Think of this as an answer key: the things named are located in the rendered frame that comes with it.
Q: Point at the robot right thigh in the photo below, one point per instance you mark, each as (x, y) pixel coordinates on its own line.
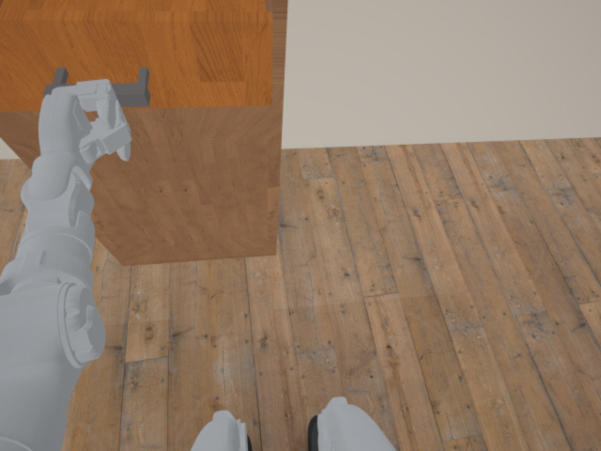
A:
(346, 427)

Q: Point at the robot left forearm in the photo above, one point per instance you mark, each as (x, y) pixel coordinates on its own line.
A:
(58, 240)

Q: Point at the robot left upper arm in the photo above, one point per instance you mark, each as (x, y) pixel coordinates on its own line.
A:
(47, 336)

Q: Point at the drawer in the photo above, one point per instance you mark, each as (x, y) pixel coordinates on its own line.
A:
(199, 53)

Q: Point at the cabinet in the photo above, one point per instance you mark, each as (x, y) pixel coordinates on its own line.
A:
(201, 183)

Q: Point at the robot right shin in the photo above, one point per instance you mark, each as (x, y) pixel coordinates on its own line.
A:
(334, 401)

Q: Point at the left robot hand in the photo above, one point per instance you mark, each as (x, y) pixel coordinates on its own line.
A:
(65, 129)

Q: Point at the handle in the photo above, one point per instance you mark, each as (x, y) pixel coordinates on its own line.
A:
(128, 94)

